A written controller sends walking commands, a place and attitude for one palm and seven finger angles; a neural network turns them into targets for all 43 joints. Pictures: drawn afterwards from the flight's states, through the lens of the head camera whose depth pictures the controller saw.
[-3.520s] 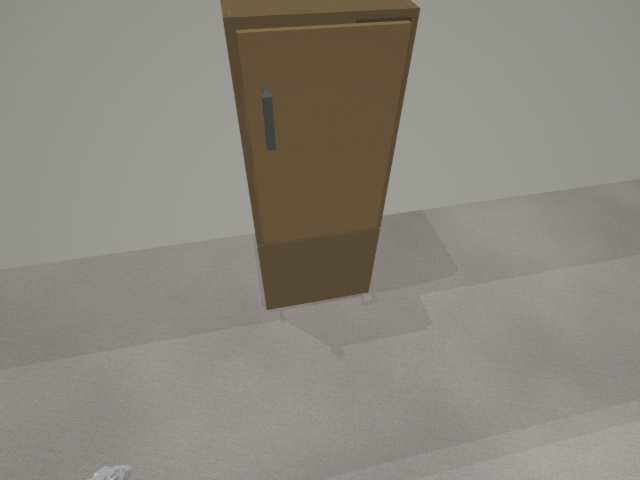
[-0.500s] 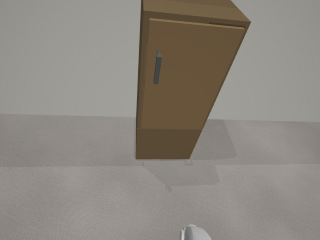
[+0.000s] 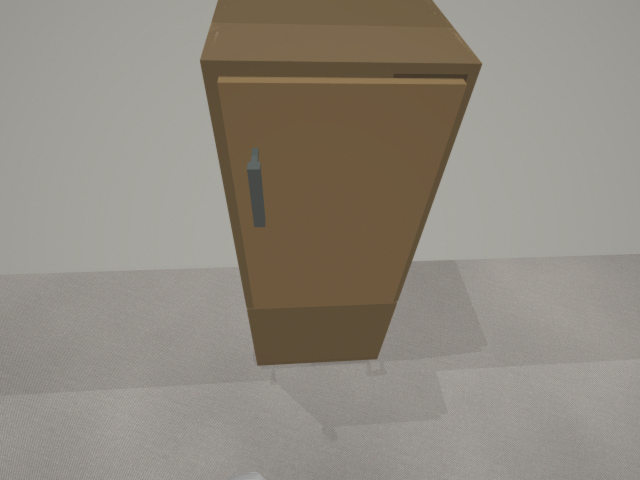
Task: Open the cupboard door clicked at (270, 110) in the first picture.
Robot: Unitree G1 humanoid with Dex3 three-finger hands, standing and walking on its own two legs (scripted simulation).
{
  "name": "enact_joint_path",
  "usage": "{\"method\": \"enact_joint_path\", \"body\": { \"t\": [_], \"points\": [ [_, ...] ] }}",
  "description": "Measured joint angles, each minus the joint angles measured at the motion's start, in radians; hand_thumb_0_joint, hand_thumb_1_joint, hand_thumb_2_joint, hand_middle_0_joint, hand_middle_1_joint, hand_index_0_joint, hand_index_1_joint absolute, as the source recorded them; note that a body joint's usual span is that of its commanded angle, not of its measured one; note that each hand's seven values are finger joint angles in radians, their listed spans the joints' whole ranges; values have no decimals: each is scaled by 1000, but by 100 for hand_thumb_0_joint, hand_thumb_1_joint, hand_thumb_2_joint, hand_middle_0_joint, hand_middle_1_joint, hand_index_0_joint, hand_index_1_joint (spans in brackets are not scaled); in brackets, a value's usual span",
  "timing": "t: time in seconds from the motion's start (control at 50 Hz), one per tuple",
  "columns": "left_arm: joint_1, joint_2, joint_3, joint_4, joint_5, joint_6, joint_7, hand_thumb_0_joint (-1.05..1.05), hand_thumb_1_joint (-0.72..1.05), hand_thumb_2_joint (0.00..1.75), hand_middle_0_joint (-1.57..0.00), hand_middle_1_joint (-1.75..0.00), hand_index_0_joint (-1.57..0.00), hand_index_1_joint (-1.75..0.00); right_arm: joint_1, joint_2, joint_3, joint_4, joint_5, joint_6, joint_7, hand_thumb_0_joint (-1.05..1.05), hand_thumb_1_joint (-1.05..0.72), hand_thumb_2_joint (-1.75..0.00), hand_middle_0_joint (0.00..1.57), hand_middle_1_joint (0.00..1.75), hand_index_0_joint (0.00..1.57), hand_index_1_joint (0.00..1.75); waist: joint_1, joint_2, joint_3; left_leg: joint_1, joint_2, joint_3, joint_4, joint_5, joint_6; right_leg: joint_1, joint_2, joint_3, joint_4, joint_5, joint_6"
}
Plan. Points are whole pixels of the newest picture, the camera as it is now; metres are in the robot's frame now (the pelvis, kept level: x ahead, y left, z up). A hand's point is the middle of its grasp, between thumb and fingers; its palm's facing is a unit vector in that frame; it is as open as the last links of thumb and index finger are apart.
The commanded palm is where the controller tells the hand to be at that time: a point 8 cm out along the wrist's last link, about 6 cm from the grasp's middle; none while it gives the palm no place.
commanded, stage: come to a stop and stand still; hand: left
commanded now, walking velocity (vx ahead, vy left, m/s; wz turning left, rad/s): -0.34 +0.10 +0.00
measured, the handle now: (257, 188) +0.54 +0.13 +0.05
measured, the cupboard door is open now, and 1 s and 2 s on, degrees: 0 0 0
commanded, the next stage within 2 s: look again from close up in 1.06 s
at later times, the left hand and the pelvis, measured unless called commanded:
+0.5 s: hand out of the picture +0.01 +0.16 -0.16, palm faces +0.04 -0.95 -0.29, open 7.3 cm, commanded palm none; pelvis -0.01 -0.04 +0.00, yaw -1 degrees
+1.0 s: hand out of the picture -0.05 +0.13 -0.17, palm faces +0.05 -0.98 -0.19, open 7.3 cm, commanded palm none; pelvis -0.05 -0.04 +0.01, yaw -1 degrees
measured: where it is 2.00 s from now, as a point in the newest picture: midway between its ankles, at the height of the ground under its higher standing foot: outside the picture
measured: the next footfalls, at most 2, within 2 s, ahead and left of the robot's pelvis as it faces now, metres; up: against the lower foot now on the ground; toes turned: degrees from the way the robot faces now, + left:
left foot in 0.06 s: +0.11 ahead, +0.10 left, +0.00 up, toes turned +7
right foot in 0.40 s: +0.04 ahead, -0.16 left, +0.00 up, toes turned -5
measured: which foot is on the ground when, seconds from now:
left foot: up 0.00-0.04, down 0.06-0.42, up 0.44-0.68, down 0.70-1.00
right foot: down 0.00-0.16, up 0.18-0.38, down 0.40-1.00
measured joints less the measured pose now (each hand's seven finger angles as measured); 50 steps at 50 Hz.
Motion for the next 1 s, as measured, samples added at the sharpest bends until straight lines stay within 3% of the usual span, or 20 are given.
{"method": "enact_joint_path", "body": {
  "t": [0.06, 0.08, 0.12, 0.18, 0.26, 0.32, 0.4, 0.44, 0.48, 0.56, 0.62, 0.72, 0.82, 1.0],
  "points": [
    [28, -15, -10, 17, -7, 11, 4, 0, 94, 90, -20, -30, -20, -30, -42, 2, 15, -7, 8, -10, -5, 0, -92, -90, 19, 30, 19, 30, 25, 3, 1, 94, -20, -8, -243, 126, -4, 26, 15, 7, 25, -37, 9],
    [35, -14, -12, 24, -11, 18, 5, 0, 94, 90, -20, -30, -20, -30, -54, 13, 19, -1, 10, -13, -7, 0, -92, -90, 19, 30, 19, 30, 30, -11, 2, 126, -29, -2, -279, 127, 16, 33, 8, 12, 43, -56, 14],
    [48, -10, -12, 25, -16, 35, 10, 1, 93, 90, -20, -30, -20, -30, -67, 40, 31, 0, 14, -10, -9, 0, -92, -90, 19, 30, 19, 30, 48, -56, 4, 166, -57, 20, -315, 111, 37, 45, -21, 32, 57, -53, 32],
    [57, -17, -15, 13, -17, 54, 12, 1, 93, 90, -20, -30, -20, -30, -92, 59, 42, -12, 16, 0, -14, 0, -91, -90, 20, 30, 20, 30, 65, -75, 23, 199, -81, 44, -364, 119, 47, 23, -48, 69, 122, -98, 72],
    [45, -26, -5, -11, -14, 76, 7, 1, 92, 90, -20, -30, -20, -30, -136, 51, 29, -35, 11, 18, -17, -1, -91, -90, 20, 30, 20, 30, 68, -43, 73, 200, -90, 53, -401, 153, 52, -65, -73, 142, 311, -253, 89],
    [38, -19, 8, -32, -11, 80, 11, 1, 92, 90, -20, -30, -20, -30, -161, 30, 14, -44, 5, 34, -12, -1, -92, -90, 20, 30, 20, 30, 66, -10, 99, 183, -77, 52, -402, 170, 43, -106, -86, 173, 372, -267, 95],
    [56, 11, 18, -55, -3, 69, 13, 1, 91, 90, -20, -30, -20, -30, -154, 7, -3, -39, 7, 50, 2, -1, -91, -89, 20, 30, 20, 30, 67, -1, 90, 144, -59, 51, -349, 163, 12, -50, -113, 174, 189, -83, 105],
    [60, 17, 18, -49, 5, 64, 15, 1, 91, 90, -20, -30, -20, -30, -141, -10, -14, -32, 13, 61, 8, -1, -91, -90, 20, 30, 20, 30, 62, 12, 80, 113, -52, 25, -276, 84, 2, -47, -100, 163, 184, -103, 92],
    [63, 12, 10, -48, 9, 69, 11, 1, 91, 90, -20, -30, -20, -30, -118, -29, -26, -25, 14, 79, 9, 0, -91, -90, 20, 30, 20, 30, 52, 20, 65, 79, -76, -28, -147, -49, 4, -43, -96, 146, 182, -102, 74],
    [65, -1, -1, -46, 9, 69, 8, 1, 91, 90, -20, -30, -20, -30, -81, -47, -30, -3, 13, 86, 11, 0, -91, -90, 20, 30, 20, 30, 43, 6, 33, 72, -100, -63, 25, -82, 5, -36, -87, 141, 122, -52, 58],
    [50, -9, -8, -47, 9, 64, 3, 1, 91, 90, -20, -30, -20, -30, -48, -46, -24, 12, 15, 73, 11, 0, -91, -90, 20, 30, 20, 30, 36, -10, 20, 137, -97, -62, -48, -87, 0, -42, -77, 133, 87, -20, 52],
    [12, 4, -6, -37, -7, 60, 3, 1, 93, 90, -20, -30, -21, -30, 8, -22, 0, 46, 14, 43, 1, 0, -91, -90, 19, 30, 20, 30, 26, -31, 8, 284, -87, -75, -367, 20, 6, -75, -62, 102, 86, 2, 58],
    [3, 22, -7, -3, -13, 60, -2, 1, 93, 90, -20, -30, -21, -30, 56, 27, 34, 87, 7, 28, 1, 0, -91, -90, 20, 30, 20, 30, 43, -74, 5, 318, -104, -63, -441, 72, 4, -34, -73, 115, -6, 67, 70],
    [66, -5, -19, 60, -9, 60, -6, 1, 92, 90, -20, -30, -20, -30, 91, 51, 45, 102, 9, 25, 1, 0, -90, -90, 20, 30, 20, 30, 45, -33, -6, 350, -121, -49, -501, 111, 11, -18, -86, 130, -37, 92, 74]
  ]
}}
